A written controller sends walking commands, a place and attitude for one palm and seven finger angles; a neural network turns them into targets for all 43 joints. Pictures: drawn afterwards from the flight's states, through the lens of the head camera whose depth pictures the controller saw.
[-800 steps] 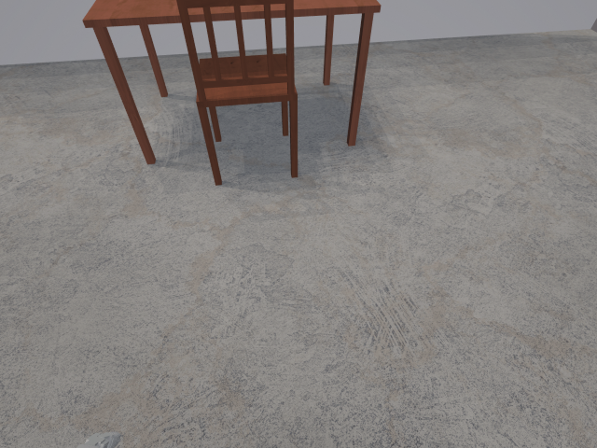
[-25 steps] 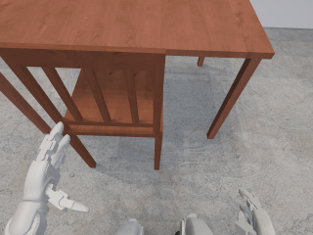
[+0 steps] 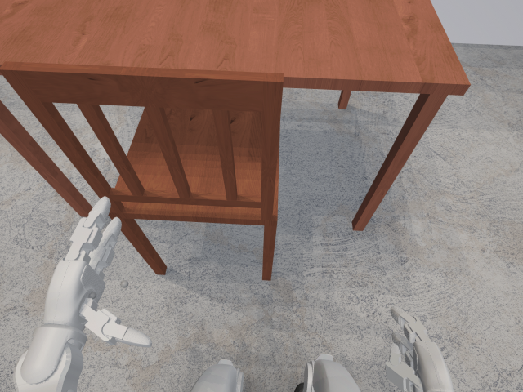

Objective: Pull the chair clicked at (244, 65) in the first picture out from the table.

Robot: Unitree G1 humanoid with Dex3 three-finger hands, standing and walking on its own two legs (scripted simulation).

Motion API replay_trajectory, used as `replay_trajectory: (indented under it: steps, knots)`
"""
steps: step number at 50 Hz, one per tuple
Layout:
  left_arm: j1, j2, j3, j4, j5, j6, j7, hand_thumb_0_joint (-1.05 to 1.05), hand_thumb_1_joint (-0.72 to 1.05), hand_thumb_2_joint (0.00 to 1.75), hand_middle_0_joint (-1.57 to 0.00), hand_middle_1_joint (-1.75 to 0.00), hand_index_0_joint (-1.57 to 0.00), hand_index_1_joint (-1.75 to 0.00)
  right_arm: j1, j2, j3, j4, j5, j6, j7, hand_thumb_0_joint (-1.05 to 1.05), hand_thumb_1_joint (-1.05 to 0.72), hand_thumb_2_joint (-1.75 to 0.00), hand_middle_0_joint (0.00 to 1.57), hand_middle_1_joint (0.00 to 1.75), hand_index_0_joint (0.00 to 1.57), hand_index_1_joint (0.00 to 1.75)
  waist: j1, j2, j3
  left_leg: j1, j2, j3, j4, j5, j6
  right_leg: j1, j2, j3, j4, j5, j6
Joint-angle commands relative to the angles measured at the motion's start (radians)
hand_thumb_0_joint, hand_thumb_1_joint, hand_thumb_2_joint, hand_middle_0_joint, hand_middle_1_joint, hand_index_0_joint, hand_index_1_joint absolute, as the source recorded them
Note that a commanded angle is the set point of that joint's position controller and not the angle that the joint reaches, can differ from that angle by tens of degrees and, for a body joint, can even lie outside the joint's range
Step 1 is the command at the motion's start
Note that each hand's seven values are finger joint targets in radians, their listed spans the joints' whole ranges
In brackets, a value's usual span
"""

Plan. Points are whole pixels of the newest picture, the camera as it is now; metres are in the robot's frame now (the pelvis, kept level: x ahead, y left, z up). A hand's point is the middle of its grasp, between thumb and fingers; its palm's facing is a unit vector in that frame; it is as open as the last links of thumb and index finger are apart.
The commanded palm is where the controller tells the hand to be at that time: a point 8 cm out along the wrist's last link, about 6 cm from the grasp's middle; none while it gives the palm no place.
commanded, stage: aim the fingers beside a spindle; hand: left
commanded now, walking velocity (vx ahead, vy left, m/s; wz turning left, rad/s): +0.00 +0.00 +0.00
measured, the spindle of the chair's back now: (172, 157) +0.51 +0.21 -0.01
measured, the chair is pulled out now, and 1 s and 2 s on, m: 0.00 0.00 0.00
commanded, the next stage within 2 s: push the fingers through the gap in 1.96 s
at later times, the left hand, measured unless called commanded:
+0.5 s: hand (142, 253) +0.31 +0.20 +0.02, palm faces -0.02 -1.00 -0.04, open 17.0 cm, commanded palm +0.29 +0.26 +0.02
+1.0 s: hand (156, 237) +0.34 +0.19 +0.00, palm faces -0.01 -1.00 -0.04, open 17.0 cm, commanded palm +0.32 +0.24 +0.00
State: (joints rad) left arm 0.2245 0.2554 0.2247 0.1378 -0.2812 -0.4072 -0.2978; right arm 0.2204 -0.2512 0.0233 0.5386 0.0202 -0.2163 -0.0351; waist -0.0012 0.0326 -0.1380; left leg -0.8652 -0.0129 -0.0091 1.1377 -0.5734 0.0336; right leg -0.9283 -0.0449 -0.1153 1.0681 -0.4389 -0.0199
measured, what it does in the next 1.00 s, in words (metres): stands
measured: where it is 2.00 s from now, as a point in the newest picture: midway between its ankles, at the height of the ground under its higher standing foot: outside the picture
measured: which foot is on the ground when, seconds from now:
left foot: down 0.00-1.00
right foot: down 0.00-1.00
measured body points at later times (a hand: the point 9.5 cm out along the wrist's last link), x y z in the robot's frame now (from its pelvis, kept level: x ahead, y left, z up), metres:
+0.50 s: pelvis -0.01 +0.00 -0.01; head +0.10 +0.01 +0.43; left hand +0.30 +0.26 +0.02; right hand +0.15 -0.25 -0.11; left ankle -0.01 +0.10 -0.66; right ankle +0.04 -0.11 -0.66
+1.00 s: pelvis -0.01 +0.01 -0.02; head +0.11 +0.01 +0.41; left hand +0.34 +0.25 +0.01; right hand +0.14 -0.25 -0.13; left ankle -0.01 +0.10 -0.66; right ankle +0.04 -0.11 -0.66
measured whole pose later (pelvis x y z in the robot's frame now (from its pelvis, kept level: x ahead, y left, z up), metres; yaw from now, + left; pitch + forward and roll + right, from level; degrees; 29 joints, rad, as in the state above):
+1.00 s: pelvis -0.01 +0.01 -0.02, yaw -1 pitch +22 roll -2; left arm -0.16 0.26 0.24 0.45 -0.23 -0.45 -0.25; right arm 0.22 -0.26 0.01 0.58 0.00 -0.14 -0.01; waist -0.04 0.02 -0.15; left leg -1.03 -0.01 0.01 1.24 -0.60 0.05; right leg -1.10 -0.05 -0.09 1.16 -0.45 -0.01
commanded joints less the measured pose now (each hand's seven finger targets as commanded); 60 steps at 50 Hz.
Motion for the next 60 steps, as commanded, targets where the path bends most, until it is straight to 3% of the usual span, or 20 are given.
replay_trajectory:
  steps: [1, 3, 6, 8, 11, 16, 20, 25, 31, 32, 36, 37, 39, 42, 48, 51, 53, 57, 58, 60]
  knots:
    - [-0.154, 0.164, 0.086, -0.184, -0.018, -0.068, -0.01, 0.0, -0.5, 0.3, -0.06, -0.08, -0.06, -0.08, -0.004, -0.14, -0.06, -0.127, 0.003, -0.059, -0.015, 0.0, -0.9, -0.9, 0.2, 0.3, 0.2, 0.3, -0.022, 0.016, -0.281, 0.053, -0.001, -0.04, -0.168, 0.33, -0.024, 0.279, 0.03, 0.07, -0.116, 0.179, -0.007]
    - [-0.143, 0.161, 0.085, -0.183, -0.018, -0.069, -0.013, 0.0, -0.5, 0.3, -0.06, -0.08, -0.06, -0.08, -0.005, -0.138, -0.061, -0.129, 0.003, -0.058, -0.013, 0.0, -0.9, -0.9, 0.2, 0.3, 0.2, 0.3, -0.015, 0.027, -0.301, 0.06, -0.001, -0.035, -0.166, 0.358, -0.025, 0.295, 0.029, 0.072, -0.111, 0.21, -0.007]
    - [-0.144, 0.169, 0.107, -0.131, -0.021, -0.062, -0.012, 0.0, -0.5, 0.3, -0.06, -0.08, -0.06, -0.08, -0.003, -0.14, -0.064, -0.124, 0.003, -0.049, -0.011, 0.0, -0.9, -0.9, 0.2, 0.3, 0.2, 0.3, -0.016, -0.009, -0.296, 0.031, 0.0, -0.033, -0.159, 0.359, -0.023, 0.3, 0.03, 0.074, -0.104, 0.224, -0.005]
    - [-0.152, 0.178, 0.121, -0.111, -0.024, -0.06, -0.013, 0.0, -0.5, 0.3, -0.06, -0.08, -0.06, -0.08, -0.004, -0.141, -0.064, -0.122, 0.004, -0.043, -0.008, 0.0, -0.9, -0.9, 0.2, 0.3, 0.2, 0.3, -0.012, 0.01, -0.288, 0.015, -0.001, -0.026, -0.155, 0.341, -0.022, 0.297, 0.029, 0.082, -0.108, 0.21, -0.005]
    - [-0.209, 0.168, 0.101, -0.092, -0.02, -0.065, -0.013, 0.0, -0.5, 0.3, -0.06, -0.08, -0.06, -0.08, -0.006, -0.142, -0.06, -0.123, 0.004, -0.038, -0.008, 0.0, -0.9, -0.9, 0.2, 0.3, 0.2, 0.3, -0.024, 0.018, -0.272, 0.008, 0.0, -0.029, -0.154, 0.318, -0.021, 0.264, 0.03, 0.08, -0.105, 0.181, -0.005]
    - [-0.295, 0.175, 0.091, -0.082, -0.012, -0.082, -0.009, 0.0, -0.5, 0.3, -0.06, -0.08, -0.06, -0.08, 0.01, -0.154, -0.065, -0.107, 0.0, -0.041, -0.01, 0.0, -0.9, -0.9, 0.2, 0.3, 0.2, 0.3, -0.035, 0.017, -0.32, 0.033, 0.006, -0.041, -0.144, 0.347, -0.023, 0.237, 0.031, 0.072, -0.083, 0.194, -0.006]
    - [-0.362, 0.189, 0.094, -0.028, -0.001, -0.075, 0.0, 0.0, -0.5, 0.3, -0.06, -0.08, -0.06, -0.08, 0.01, -0.158, -0.064, -0.099, -0.004, -0.033, -0.011, 0.0, -0.9, -0.9, 0.2, 0.3, 0.2, 0.3, -0.038, 0.015, -0.312, 0.005, 0.005, -0.041, -0.135, 0.313, -0.023, 0.209, 0.031, 0.075, -0.074, 0.161, -0.005]
    - [-0.403, 0.21, 0.121, 0.01, 0.003, -0.073, 0.009, 0.0, -0.5, 0.3, -0.06, -0.08, -0.06, -0.08, 0.019, -0.158, -0.064, -0.103, -0.007, -0.017, -0.009, 0.0, -0.9, -0.9, 0.2, 0.3, 0.2, 0.3, -0.024, 0.003, -0.363, 0.003, 0.005, -0.042, -0.134, 0.342, -0.024, 0.238, 0.031, 0.076, -0.058, 0.195, -0.008]
    - [-0.457, 0.184, 0.093, 0.028, 0.016, -0.08, 0.017, 0.0, -0.5, 0.3, -0.06, -0.08, -0.06, -0.08, 0.027, -0.154, -0.063, -0.097, -0.009, 0.001, 0.001, 0.0, -0.9, -0.9, 0.2, 0.3, 0.2, 0.3, -0.034, 0.036, -0.369, 0.022, 0.01, -0.045, -0.125, 0.387, -0.032, 0.204, 0.033, 0.071, -0.04, 0.224, -0.008]
    - [-0.437, 0.165, 0.083, 0.043, 0.013, -0.077, 0.019, 0.0, -0.5, 0.3, -0.06, -0.08, -0.06, -0.08, 0.029, -0.155, -0.066, -0.097, -0.008, 0.003, 0.004, 0.0, -0.9, -0.9, 0.2, 0.3, 0.2, 0.3, -0.035, 0.022, -0.368, 0.023, 0.011, -0.043, -0.123, 0.384, -0.032, 0.201, 0.033, 0.069, -0.043, 0.221, -0.007]
    - [-0.464, 0.187, 0.1, 0.054, 0.021, -0.087, 0.024, 0.0, -0.5, 0.3, -0.06, -0.08, -0.06, -0.08, 0.037, -0.159, -0.069, -0.091, -0.01, 0.011, 0.006, 0.0, -0.9, -0.9, 0.2, 0.3, 0.2, 0.3, -0.033, 0.019, -0.384, 0.019, 0.013, -0.047, -0.114, 0.416, -0.037, 0.198, 0.032, 0.069, -0.026, 0.247, -0.009]
    - [-0.467, 0.157, 0.072, 0.043, 0.022, -0.088, 0.023, 0.0, -0.5, 0.3, -0.06, -0.08, -0.06, -0.08, 0.036, -0.155, -0.07, -0.095, -0.012, 0.012, 0.009, 0.0, -0.9, -0.9, 0.2, 0.3, 0.2, 0.3, -0.035, 0.032, -0.398, 0.031, 0.012, -0.046, -0.109, 0.43, -0.039, 0.195, 0.031, 0.07, -0.023, 0.255, -0.008]
    - [-0.466, 0.178, 0.093, 0.054, 0.022, -0.092, 0.029, 0.0, -0.5, 0.3, -0.06, -0.08, -0.06, -0.08, 0.04, -0.158, -0.072, -0.09, -0.011, 0.019, 0.011, 0.0, -0.9, -0.9, 0.2, 0.3, 0.2, 0.3, -0.035, 0.003, -0.398, 0.015, 0.014, -0.045, -0.104, 0.421, -0.038, 0.199, 0.032, 0.071, -0.022, 0.255, -0.008]
    - [-0.534, 0.152, 0.062, 0.05, 0.031, -0.103, 0.037, 0.0, -0.5, 0.3, -0.06, -0.08, -0.06, -0.08, 0.036, -0.153, -0.072, -0.083, -0.013, 0.023, 0.012, 0.0, -0.9, -0.9, 0.2, 0.3, 0.2, 0.3, -0.044, 0.046, -0.389, 0.027, 0.013, -0.048, -0.098, 0.411, -0.043, 0.159, 0.032, 0.071, -0.016, 0.231, -0.009]
    - [-0.583, 0.169, 0.079, 0.134, 0.042, -0.11, 0.048, 0.0, -0.5, 0.3, -0.06, -0.08, -0.06, -0.08, 0.042, -0.159, -0.072, -0.068, -0.014, 0.037, 0.01, 0.0, -0.9, -0.9, 0.2, 0.3, 0.2, 0.3, -0.051, 0.004, -0.383, -0.01, 0.013, -0.047, -0.084, 0.366, -0.038, 0.137, 0.033, 0.073, -0.008, 0.202, -0.008]
    - [-0.643, 0.171, 0.066, 0.126, 0.052, -0.115, 0.051, 0.0, -0.5, 0.3, -0.06, -0.08, -0.06, -0.08, 0.043, -0.159, -0.071, -0.067, -0.016, 0.043, 0.009, 0.0, -0.9, -0.9, 0.2, 0.3, 0.2, 0.3, -0.05, 0.058, -0.416, 0.017, 0.013, -0.051, -0.08, 0.394, -0.046, 0.117, 0.032, 0.072, 0.004, 0.204, -0.011]
    - [-0.681, 0.158, 0.056, 0.165, 0.051, -0.112, 0.056, 0.0, -0.5, 0.3, -0.06, -0.08, -0.06, -0.08, 0.045, -0.16, -0.07, -0.059, -0.016, 0.047, 0.009, 0.0, -0.9, -0.9, 0.2, 0.3, 0.2, 0.3, -0.063, 0.02, -0.407, -0.007, 0.012, -0.051, -0.073, 0.357, -0.04, 0.112, 0.032, 0.074, 0.0, 0.186, -0.007]
    - [-0.719, 0.208, 0.099, 0.211, 0.061, -0.117, 0.062, 0.0, -0.5, 0.3, -0.06, -0.08, -0.06, -0.08, 0.052, -0.162, -0.069, -0.054, -0.017, 0.057, 0.009, 0.0, -0.9, -0.9, 0.2, 0.3, 0.2, 0.3, -0.053, 0.022, -0.43, -0.041, 0.009, -0.044, -0.061, 0.346, -0.035, 0.128, 0.031, 0.085, 0.012, 0.197, -0.009]
    - [-0.73, 0.181, 0.076, 0.236, 0.062, -0.115, 0.061, 0.0, -0.5, 0.3, -0.06, -0.08, -0.06, -0.08, 0.052, -0.159, -0.066, -0.053, -0.016, 0.059, 0.011, 0.0, -0.9, -0.9, 0.2, 0.3, 0.2, 0.3, -0.061, 0.013, -0.421, -0.05, 0.008, -0.039, -0.058, 0.332, -0.03, 0.124, 0.031, 0.087, 0.007, 0.192, -0.007]
    - [-0.771, 0.207, 0.091, 0.253, 0.066, -0.121, 0.064, 0.0, -0.5, 0.3, -0.06, -0.08, -0.06, -0.08, 0.06, -0.163, -0.066, -0.049, -0.017, 0.063, 0.009, 0.0, -0.9, -0.9, 0.2, 0.3, 0.2, 0.3, -0.063, 0.02, -0.427, -0.056, 0.009, -0.043, -0.052, 0.341, -0.03, 0.119, 0.033, 0.087, 0.016, 0.197, -0.01]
